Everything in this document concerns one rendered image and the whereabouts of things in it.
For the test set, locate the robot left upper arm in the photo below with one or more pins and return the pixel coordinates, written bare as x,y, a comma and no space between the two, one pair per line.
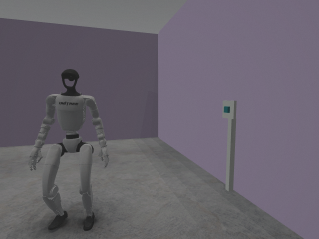
90,101

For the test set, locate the right robot hand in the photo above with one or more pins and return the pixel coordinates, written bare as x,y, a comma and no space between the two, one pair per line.
35,153

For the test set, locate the button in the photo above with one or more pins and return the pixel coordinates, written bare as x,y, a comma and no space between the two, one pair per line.
227,109

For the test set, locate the left robot hand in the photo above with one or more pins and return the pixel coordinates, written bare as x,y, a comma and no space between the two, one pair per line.
104,152

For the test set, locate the robot right upper arm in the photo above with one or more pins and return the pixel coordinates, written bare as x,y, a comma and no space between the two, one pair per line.
50,109

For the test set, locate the panel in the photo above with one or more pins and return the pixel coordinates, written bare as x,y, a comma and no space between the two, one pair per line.
231,139

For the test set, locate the left robot shin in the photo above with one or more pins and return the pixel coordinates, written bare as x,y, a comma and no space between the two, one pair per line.
87,200

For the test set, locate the robot left forearm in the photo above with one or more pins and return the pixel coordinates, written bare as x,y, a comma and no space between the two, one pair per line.
100,134

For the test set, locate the robot right forearm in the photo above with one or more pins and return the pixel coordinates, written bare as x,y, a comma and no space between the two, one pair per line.
40,141

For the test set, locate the left robot foot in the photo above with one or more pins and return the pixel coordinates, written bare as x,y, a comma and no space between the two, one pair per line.
89,222

